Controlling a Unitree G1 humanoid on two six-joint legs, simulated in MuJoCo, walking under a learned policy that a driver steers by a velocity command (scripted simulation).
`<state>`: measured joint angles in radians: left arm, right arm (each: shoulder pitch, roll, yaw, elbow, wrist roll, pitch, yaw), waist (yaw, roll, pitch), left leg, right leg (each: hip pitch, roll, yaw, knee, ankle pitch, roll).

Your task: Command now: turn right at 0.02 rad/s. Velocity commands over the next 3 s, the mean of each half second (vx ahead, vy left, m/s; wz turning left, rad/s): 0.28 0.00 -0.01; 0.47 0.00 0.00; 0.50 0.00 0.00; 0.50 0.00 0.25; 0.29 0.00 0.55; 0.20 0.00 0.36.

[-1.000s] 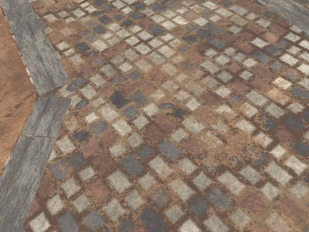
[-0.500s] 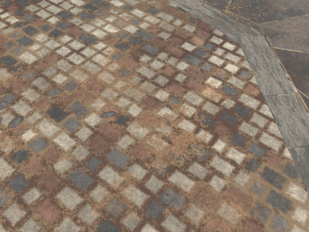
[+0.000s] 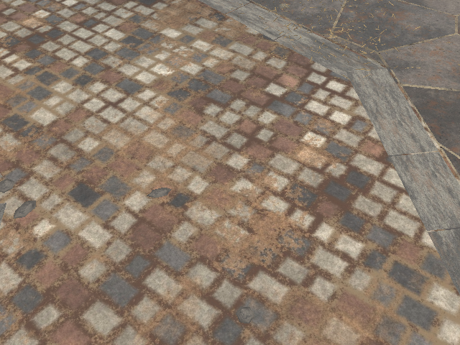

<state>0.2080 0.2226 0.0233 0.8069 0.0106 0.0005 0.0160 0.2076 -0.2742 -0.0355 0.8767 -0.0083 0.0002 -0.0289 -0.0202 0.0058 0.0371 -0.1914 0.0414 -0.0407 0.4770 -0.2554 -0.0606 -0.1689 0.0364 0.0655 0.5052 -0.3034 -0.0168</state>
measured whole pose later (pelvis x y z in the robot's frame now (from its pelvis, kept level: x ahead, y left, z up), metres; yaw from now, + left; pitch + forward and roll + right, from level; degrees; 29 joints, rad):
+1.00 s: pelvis +0.39 +0.01 +0.01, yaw +1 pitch +0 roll -2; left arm 0.30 0.26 0.05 0.92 0.00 -0.10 -0.03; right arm 0.19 -0.30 -0.05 0.84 0.01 -0.07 -0.01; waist 0.04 0.05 0.03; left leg -0.63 0.14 -0.05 1.01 -0.20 0.01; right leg -0.13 0.09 -0.06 0.26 -0.13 -0.08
